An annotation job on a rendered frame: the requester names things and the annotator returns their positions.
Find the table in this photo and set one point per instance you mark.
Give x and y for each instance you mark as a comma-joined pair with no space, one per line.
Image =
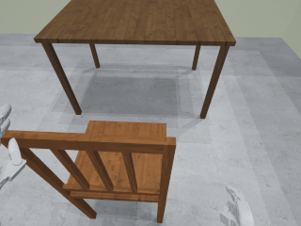
138,22

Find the left robot hand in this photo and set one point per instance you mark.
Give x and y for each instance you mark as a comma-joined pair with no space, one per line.
15,164

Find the right robot hand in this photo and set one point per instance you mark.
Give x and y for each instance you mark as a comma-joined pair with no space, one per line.
239,213

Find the chair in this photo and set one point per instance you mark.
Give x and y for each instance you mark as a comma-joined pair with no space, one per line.
117,161

